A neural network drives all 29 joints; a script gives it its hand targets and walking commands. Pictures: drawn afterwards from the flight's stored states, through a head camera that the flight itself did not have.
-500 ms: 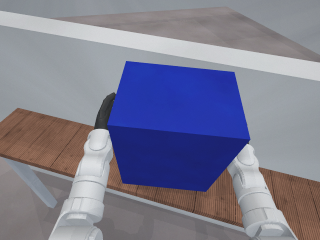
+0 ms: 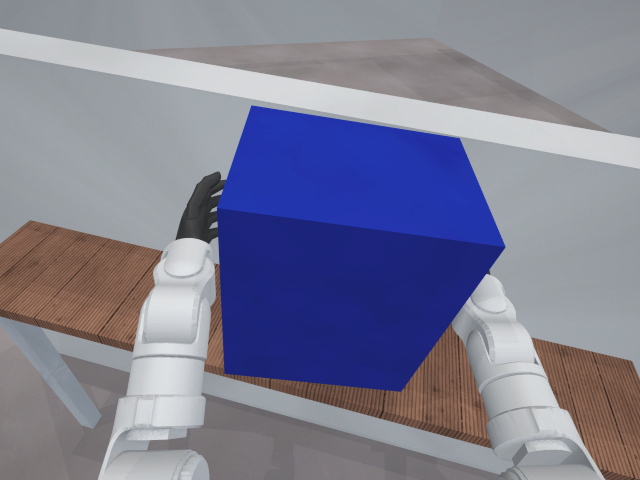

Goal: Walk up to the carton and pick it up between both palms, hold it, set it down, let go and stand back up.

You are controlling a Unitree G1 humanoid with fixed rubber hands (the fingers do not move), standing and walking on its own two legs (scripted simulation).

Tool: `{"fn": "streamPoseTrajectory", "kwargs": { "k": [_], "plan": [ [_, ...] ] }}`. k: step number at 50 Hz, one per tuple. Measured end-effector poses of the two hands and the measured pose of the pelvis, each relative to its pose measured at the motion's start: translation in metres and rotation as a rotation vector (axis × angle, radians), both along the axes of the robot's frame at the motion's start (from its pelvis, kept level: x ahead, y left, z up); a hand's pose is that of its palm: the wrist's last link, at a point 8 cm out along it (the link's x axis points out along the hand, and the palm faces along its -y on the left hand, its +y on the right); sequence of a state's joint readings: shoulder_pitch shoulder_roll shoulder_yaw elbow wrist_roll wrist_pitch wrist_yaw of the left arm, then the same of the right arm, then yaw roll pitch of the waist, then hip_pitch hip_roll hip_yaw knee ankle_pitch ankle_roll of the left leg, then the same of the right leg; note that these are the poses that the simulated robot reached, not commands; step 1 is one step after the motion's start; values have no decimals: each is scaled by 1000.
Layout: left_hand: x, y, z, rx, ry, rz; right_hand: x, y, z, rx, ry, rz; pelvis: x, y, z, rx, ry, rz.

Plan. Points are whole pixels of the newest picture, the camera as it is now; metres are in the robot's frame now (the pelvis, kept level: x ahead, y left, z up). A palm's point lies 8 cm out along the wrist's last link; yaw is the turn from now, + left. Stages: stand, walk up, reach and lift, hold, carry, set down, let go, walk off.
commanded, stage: reach and lift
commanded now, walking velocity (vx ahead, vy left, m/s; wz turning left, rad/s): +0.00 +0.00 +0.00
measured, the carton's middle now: (334, 263) +0.36 -0.01 +0.12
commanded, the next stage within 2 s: hold in 1.62 s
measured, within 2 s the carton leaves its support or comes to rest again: neither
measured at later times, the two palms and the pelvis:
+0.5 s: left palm (187, 206) +0.36 +0.15 +0.20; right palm (481, 232) +0.36 -0.18 +0.19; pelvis -0.01 -0.01 +0.00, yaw +0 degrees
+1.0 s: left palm (179, 196) +0.36 +0.16 +0.22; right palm (486, 223) +0.35 -0.18 +0.21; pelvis -0.01 +0.00 +0.00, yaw +0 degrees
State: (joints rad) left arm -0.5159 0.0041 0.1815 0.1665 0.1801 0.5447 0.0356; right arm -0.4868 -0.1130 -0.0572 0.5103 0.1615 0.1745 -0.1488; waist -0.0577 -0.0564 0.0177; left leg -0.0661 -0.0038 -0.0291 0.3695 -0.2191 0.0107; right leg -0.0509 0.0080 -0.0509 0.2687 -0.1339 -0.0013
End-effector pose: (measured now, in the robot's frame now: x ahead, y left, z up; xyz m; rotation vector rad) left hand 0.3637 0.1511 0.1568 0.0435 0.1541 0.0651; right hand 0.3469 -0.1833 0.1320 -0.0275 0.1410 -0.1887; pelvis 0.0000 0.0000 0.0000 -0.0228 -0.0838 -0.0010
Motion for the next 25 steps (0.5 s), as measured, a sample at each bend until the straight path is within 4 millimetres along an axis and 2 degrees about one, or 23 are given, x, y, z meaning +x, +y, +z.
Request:
{"fn": "streamPoseTrajectory", "kwargs": {
  "k": [9, 17, 21, 25],
  "plan": [
    [1, -9, 30, 13, -2, 0, 1, -8, 24, 28, -4, -2, -10, -6, 0, 9, 3, -9],
    [-3, -7, 49, -19, -22, 11, 3, -7, 49, 27, -26, 8, -12, -12, 0, 11, -12, -3],
    [-4, -2, 52, -32, -8, 19, 4, -3, 57, 28, -16, 10, -13, -14, 0, 12, -20, -1],
    [-1, 3, 48, -46, 28, 29, 9, 2, 56, 32, 18, 13, -14, -15, 0, 13, -21, -1]
  ]
}}
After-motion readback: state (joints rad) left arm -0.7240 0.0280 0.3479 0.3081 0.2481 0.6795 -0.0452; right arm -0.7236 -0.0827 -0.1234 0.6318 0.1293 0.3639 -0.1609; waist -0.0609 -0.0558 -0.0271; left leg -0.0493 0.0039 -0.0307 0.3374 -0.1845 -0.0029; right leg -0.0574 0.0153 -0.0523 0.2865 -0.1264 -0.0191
